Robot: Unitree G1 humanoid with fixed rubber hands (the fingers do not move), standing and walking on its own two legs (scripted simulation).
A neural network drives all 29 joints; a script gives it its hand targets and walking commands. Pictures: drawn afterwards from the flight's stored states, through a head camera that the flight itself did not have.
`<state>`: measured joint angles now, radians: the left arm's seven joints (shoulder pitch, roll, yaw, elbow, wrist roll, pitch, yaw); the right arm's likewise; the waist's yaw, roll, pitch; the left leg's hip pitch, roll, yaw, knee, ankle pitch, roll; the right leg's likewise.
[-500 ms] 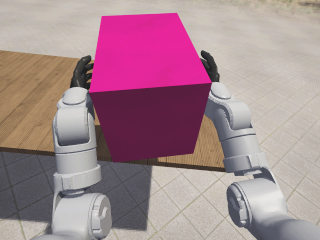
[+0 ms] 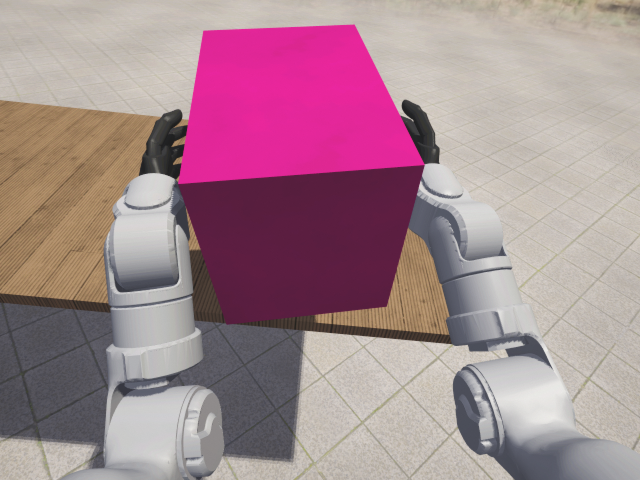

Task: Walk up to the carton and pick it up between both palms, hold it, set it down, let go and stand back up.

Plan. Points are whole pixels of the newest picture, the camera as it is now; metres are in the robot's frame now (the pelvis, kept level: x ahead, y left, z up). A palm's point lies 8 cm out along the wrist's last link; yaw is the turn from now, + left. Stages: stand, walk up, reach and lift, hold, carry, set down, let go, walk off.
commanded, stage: set down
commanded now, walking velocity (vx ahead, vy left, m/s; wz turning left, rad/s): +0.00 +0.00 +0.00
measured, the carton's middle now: (293, 166) +0.40 +0.01 +0.23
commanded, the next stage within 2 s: none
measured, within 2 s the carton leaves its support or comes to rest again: neither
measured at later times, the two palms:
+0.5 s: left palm (182, 215) +0.39 +0.15 +0.17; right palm (400, 216) +0.39 -0.13 +0.17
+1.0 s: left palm (185, 206) +0.41 +0.15 +0.16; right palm (396, 208) +0.41 -0.13 +0.16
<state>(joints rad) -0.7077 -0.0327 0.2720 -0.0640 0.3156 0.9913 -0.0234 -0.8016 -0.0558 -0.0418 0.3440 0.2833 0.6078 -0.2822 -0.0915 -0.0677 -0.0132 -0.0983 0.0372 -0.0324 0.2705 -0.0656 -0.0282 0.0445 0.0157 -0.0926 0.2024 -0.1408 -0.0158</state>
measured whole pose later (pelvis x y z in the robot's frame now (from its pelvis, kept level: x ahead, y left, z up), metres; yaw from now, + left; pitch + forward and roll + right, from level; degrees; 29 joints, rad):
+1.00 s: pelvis +0.03 -0.01 +0.00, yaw +2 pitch -5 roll +0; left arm -0.64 -0.02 0.26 0.30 0.30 0.47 -0.05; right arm -0.64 0.05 -0.12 0.58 0.05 0.10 -0.23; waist -0.07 -0.11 0.04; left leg -0.06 0.02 -0.06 0.22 -0.08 -0.04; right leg 0.09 0.00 -0.12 0.17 -0.18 -0.02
